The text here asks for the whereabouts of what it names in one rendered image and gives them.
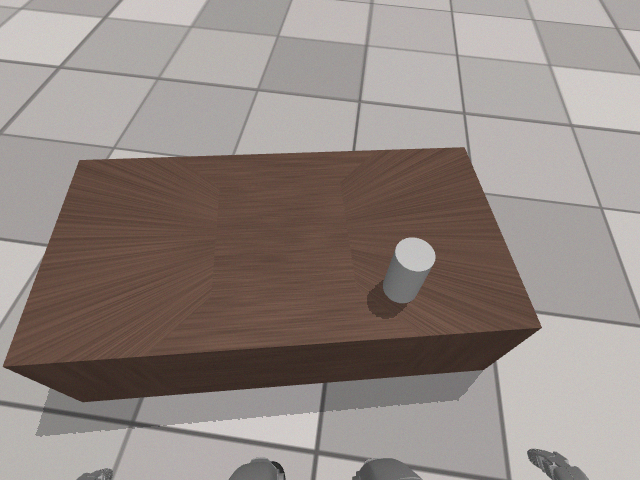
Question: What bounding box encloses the left robot foot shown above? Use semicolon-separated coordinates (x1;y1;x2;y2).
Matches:
270;461;286;480

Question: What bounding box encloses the can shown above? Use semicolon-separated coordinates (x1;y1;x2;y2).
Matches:
383;237;436;303

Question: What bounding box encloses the right robot hand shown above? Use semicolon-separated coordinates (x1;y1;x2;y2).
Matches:
527;449;589;480

